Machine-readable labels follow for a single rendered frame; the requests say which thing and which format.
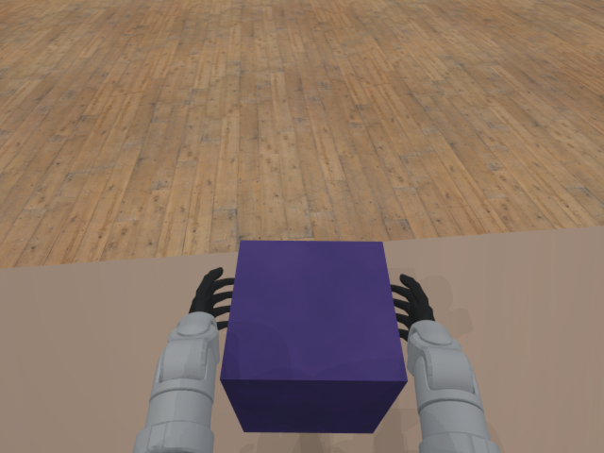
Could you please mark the robot right forearm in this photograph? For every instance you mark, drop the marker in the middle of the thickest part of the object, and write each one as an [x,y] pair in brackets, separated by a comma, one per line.
[447,395]

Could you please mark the robot left hand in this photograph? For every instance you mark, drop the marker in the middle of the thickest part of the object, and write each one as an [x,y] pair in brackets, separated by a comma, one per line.
[205,298]

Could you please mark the carton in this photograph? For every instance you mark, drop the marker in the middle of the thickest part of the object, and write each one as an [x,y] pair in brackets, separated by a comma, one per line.
[312,341]

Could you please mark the robot right hand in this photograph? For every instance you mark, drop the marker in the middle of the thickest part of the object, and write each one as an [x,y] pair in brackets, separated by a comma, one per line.
[417,308]

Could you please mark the robot left forearm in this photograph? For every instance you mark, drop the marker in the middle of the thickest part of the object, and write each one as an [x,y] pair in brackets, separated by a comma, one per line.
[182,395]

